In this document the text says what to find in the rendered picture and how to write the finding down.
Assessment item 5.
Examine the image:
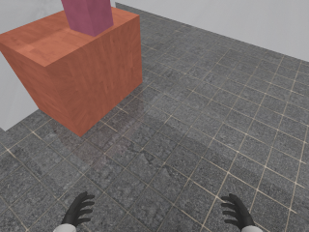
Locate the robot right hand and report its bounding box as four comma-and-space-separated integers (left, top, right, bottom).
220, 193, 256, 231

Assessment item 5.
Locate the carton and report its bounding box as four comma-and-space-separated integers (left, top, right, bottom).
61, 0, 114, 37

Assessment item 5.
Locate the pedestal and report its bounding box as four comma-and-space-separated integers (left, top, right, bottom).
0, 7, 143, 137

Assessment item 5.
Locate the robot left hand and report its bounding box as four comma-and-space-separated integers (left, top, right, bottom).
61, 191, 95, 227

